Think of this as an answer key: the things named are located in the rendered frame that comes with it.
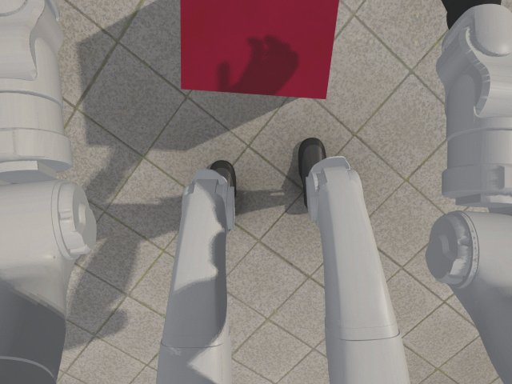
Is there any carton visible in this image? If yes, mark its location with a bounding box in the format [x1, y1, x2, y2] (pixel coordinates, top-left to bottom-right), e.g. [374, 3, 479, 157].
[180, 0, 339, 99]

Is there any robot left foot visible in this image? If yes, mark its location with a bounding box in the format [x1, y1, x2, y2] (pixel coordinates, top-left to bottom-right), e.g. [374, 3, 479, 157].
[210, 160, 236, 231]

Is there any robot left upper arm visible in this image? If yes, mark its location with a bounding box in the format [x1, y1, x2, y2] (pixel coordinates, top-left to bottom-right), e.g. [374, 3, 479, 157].
[0, 179, 97, 384]

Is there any left robot thigh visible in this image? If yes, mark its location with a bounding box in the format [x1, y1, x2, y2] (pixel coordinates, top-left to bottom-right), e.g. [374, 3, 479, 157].
[156, 179, 234, 384]

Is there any robot right hand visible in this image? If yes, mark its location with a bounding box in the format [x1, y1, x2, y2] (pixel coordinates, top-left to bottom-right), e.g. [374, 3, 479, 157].
[442, 0, 502, 30]

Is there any robot left forearm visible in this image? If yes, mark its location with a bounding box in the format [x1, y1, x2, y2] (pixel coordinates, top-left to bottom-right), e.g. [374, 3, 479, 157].
[0, 0, 73, 185]

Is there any robot right forearm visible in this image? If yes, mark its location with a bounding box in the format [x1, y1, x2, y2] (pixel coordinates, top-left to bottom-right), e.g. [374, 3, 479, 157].
[436, 4, 512, 214]

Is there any robot right upper arm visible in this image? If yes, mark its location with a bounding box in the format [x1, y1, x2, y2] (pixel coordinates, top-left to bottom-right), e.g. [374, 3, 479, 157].
[425, 210, 512, 384]

